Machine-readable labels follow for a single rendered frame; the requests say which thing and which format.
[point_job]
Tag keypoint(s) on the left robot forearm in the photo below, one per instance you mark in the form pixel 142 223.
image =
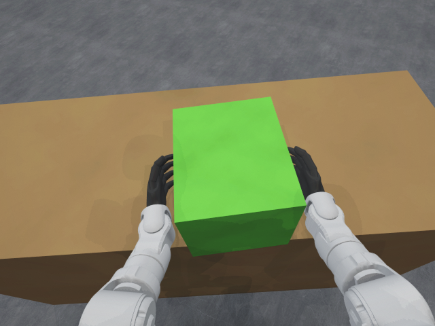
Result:
pixel 146 266

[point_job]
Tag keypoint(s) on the carton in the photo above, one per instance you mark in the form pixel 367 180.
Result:
pixel 235 186

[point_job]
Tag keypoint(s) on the right robot forearm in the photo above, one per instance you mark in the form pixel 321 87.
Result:
pixel 348 259

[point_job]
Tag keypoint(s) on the left robot hand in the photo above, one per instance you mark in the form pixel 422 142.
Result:
pixel 157 187

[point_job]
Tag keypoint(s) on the left robot upper arm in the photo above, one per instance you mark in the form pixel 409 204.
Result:
pixel 120 308

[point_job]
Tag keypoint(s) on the right robot upper arm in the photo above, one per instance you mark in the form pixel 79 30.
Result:
pixel 387 301

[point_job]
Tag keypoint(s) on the right robot hand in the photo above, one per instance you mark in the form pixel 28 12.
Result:
pixel 306 171

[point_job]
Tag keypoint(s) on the pedestal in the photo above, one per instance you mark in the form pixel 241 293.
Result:
pixel 74 175

